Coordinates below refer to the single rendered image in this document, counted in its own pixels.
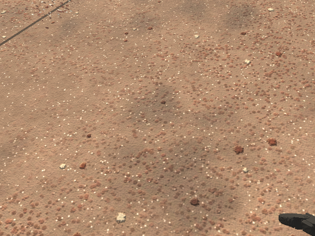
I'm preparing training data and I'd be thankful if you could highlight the right robot hand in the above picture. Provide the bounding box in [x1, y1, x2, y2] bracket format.
[279, 212, 315, 236]

